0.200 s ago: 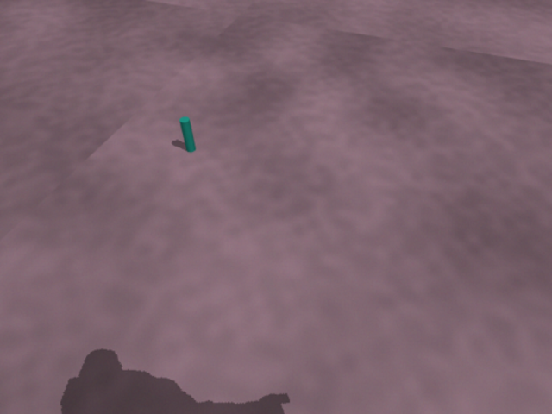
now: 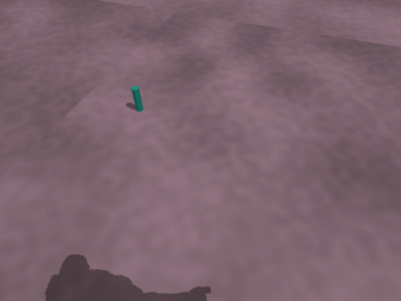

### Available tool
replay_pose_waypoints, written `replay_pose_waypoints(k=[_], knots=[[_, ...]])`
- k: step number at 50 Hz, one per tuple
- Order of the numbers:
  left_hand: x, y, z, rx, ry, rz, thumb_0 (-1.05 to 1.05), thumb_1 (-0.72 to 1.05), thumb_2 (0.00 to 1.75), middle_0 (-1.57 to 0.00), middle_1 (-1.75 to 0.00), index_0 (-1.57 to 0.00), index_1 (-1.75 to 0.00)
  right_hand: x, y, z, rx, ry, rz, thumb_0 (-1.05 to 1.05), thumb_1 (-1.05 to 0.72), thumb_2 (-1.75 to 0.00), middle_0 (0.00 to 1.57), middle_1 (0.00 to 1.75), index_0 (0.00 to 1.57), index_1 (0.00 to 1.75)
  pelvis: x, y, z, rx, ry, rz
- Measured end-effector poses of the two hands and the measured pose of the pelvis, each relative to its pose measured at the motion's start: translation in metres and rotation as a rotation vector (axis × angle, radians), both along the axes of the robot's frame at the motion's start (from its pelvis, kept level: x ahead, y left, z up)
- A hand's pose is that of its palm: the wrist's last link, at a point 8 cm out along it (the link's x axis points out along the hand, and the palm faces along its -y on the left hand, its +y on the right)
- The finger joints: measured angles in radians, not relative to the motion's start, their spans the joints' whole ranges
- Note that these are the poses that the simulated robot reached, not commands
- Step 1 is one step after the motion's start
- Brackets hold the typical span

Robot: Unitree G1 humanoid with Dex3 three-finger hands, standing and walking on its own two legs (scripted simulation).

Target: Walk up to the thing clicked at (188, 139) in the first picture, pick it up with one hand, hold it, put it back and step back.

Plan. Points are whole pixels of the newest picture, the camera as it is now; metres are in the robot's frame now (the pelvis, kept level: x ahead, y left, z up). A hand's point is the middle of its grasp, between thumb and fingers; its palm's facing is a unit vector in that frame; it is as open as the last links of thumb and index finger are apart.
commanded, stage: stand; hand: left
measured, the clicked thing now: (137, 99) +1.53 +0.49 -0.68
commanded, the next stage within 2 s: walk up in 0.92 s
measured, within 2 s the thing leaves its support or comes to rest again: neither
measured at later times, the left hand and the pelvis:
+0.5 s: hand out of the picture +0.07 +0.25 -0.16, palm faces -0.02 -0.94 -0.33, open 7.4 cm; pelvis +0.00 +0.00 +0.00, yaw +0 degrees
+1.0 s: hand out of the picture +0.08 +0.25 -0.15, palm faces +0.02 -0.95 -0.32, open 7.4 cm; pelvis +0.01 +0.00 +0.00, yaw +2 degrees
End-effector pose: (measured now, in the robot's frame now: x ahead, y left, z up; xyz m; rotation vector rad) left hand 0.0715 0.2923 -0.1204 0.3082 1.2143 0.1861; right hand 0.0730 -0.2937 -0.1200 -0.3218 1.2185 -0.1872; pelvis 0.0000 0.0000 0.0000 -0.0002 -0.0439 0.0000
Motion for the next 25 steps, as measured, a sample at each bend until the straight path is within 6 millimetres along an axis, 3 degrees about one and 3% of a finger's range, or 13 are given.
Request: replay_pose_waypoints(k=[25], knots=[[-0.0073, -0.0021, -0.0003, -0.001, 0.007, 0.006, 0.0, 0.91, 0.89, -0.2, -0.3, -0.2, -0.3, -0.0057, -0.0041, 0.0015, -0.002, 0.01, -0.004, 0.01, -0.91, -0.9, 0.2, 0.3, 0.21, 0.3, -0.002, -0.0031, 0.0009, 0.0, -0.003, 0.004]])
